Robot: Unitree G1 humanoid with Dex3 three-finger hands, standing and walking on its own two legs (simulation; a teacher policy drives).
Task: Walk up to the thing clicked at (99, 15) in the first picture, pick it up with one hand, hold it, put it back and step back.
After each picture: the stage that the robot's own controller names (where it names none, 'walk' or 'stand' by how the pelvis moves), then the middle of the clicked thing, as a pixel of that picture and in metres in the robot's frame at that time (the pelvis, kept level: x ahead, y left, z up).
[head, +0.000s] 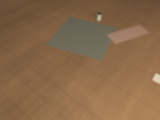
stand; (99, 16) +2.15 -0.25 -0.72
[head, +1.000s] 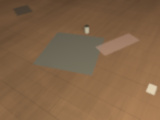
walk; (86, 29) +2.02 +0.10 -0.70
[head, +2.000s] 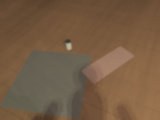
walk; (68, 44) +1.42 +0.27 -0.71
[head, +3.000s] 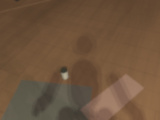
walk; (64, 73) +0.99 +0.27 -0.71
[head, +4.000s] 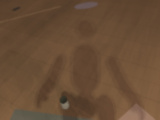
walk; (64, 102) +0.67 +0.25 -0.71
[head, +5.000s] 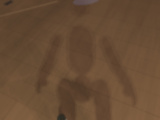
stand; out of the picture +0.45 +0.22 -0.71
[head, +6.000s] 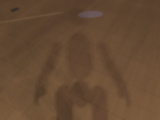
stand; out of the picture +0.43 +0.19 -0.72
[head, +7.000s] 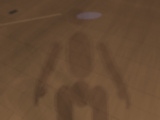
stand; out of the picture +0.40 +0.20 -0.73
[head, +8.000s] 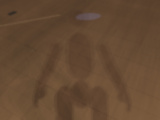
stand; out of the picture +0.40 +0.21 -0.73
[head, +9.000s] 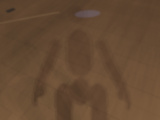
stand; out of the picture +0.39 +0.21 -0.73
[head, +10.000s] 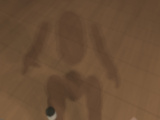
go down; (51, 113) +0.42 +0.21 -0.66
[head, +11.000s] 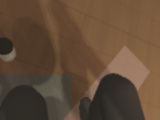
go down; (5, 50) +0.49 +0.23 -0.29
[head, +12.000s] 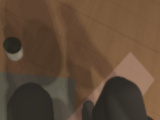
close in; (14, 49) +0.49 +0.22 -0.28
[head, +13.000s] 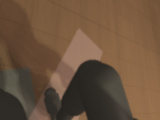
close in; out of the picture +0.47 +0.27 -0.23
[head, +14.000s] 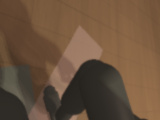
lift; out of the picture +0.46 +0.26 -0.24
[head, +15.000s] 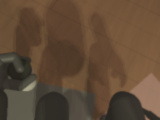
lift; (23, 76) +0.36 +0.22 -0.08
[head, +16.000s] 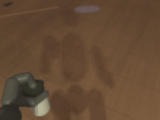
hold; (37, 98) +0.31 +0.18 +0.02
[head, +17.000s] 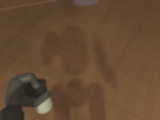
hold; (39, 97) +0.32 +0.17 -0.01
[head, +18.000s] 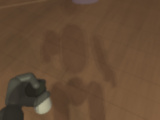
hold; (39, 97) +0.32 +0.17 -0.02
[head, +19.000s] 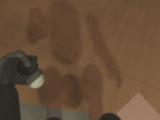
crouch; (31, 73) +0.40 +0.18 -0.07
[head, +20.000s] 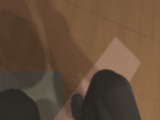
lower; out of the picture +0.50 +0.26 -0.17
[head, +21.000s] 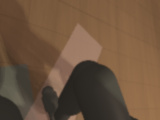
lower; out of the picture +0.46 +0.28 -0.24
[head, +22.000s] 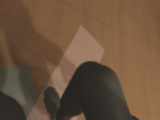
lower; out of the picture +0.46 +0.28 -0.24
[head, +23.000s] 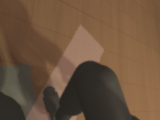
lower; out of the picture +0.46 +0.28 -0.24
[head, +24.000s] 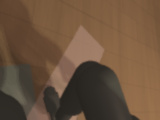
lower; out of the picture +0.46 +0.28 -0.24
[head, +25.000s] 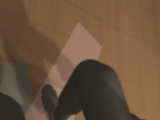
open; out of the picture +0.45 +0.27 -0.24
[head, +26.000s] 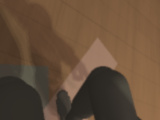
stand; out of the picture +0.45 +0.25 -0.25
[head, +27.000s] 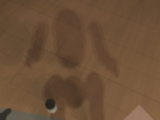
stand; (51, 106) +0.42 +0.19 -0.58
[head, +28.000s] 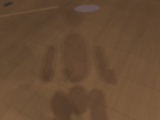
stand; out of the picture +0.39 +0.18 -0.67
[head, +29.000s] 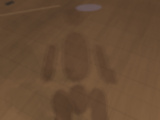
stand; out of the picture +0.39 +0.18 -0.67
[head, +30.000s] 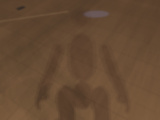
stand; out of the picture +0.40 +0.17 -0.71
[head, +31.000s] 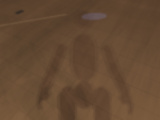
stand; out of the picture +0.40 +0.19 -0.73
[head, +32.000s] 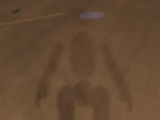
walk; out of the picture +0.38 +0.20 -0.73
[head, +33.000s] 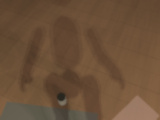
walk; (61, 99) +0.53 +0.18 -0.70
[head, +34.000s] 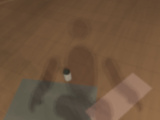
walk; (67, 74) +0.87 +0.25 -0.71
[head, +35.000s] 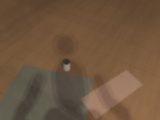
stand; (66, 65) +1.04 +0.16 -0.70
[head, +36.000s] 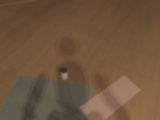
stand; (64, 73) +1.00 +0.20 -0.72
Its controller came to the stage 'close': yes
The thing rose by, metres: 0.69
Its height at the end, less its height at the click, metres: +0.00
